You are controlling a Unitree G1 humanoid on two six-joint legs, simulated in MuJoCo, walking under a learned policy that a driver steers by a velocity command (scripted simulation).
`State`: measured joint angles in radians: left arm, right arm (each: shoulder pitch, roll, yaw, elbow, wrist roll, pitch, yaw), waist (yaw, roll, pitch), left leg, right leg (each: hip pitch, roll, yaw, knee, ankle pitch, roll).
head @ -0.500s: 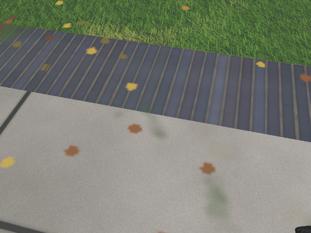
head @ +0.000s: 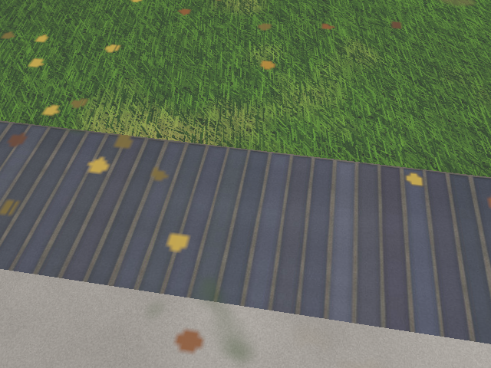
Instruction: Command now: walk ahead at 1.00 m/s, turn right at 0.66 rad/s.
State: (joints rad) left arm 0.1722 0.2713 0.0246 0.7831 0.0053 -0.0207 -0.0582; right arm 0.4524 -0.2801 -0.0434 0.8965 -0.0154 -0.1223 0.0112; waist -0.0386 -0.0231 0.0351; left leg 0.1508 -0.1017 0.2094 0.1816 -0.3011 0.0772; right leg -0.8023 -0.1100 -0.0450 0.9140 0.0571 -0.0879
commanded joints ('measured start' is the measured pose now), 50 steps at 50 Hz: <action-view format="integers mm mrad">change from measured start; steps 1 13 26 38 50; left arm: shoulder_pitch -88 208 187 237 111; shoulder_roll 18 172 188 38 45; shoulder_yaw -5 78 81 17 -14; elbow -67 19 50 81 150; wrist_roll -8 7 1 19 15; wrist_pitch -15 -16 -53 71 26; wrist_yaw -19 64 78 66 93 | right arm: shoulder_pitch -84 -254 -95 -189 -136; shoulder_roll -98 -99 -115 -61 -32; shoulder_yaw -4 35 23 34 13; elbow -66 -259 -177 -107 -36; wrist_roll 6 -52 -24 -15 20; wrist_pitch -27 11 6 47 133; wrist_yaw -21 -14 -27 -13 -26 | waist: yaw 38 7 -55 96 10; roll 44 151 -63 131 -51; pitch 53 39 -132 -160 41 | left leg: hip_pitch -172 -879 -295 -466 -441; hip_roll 221 189 71 289 128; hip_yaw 60 -299 -198 -358 -302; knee -82 1197 222 98 127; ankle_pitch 961 -32 587 675 -17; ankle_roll -56 -101 -14 110 -56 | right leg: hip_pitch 232 659 786 563 442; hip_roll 89 -38 118 177 -44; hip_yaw -120 597 218 122 319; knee -165 -700 -247 24 -682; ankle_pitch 136 -243 535 -470 -564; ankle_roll -41 -283 20 102 -43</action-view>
